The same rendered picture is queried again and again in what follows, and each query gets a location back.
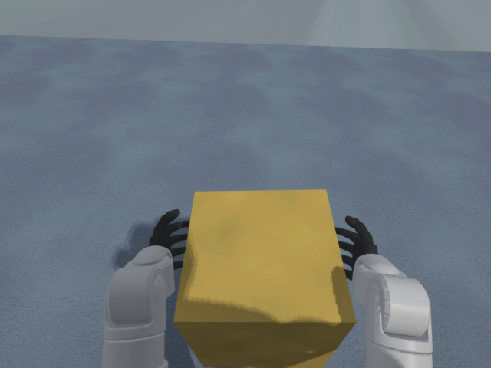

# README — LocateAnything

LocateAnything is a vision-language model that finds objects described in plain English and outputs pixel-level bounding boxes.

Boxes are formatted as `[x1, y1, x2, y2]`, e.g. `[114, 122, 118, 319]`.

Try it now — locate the right robot forearm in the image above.
[352, 254, 433, 368]

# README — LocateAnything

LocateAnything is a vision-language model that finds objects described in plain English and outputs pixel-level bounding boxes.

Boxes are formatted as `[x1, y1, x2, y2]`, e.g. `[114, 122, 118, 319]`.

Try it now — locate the carton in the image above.
[173, 189, 357, 368]

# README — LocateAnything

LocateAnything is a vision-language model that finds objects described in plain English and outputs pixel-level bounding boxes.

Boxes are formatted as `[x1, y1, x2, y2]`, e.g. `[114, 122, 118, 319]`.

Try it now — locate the robot right hand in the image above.
[335, 216, 378, 281]

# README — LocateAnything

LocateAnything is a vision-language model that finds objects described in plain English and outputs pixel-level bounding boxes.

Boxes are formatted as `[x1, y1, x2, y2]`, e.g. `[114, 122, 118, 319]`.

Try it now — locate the robot left hand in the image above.
[148, 209, 190, 270]

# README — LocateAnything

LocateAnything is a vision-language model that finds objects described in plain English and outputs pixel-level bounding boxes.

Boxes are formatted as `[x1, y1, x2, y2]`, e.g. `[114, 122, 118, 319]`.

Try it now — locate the left robot forearm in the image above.
[102, 245, 175, 368]

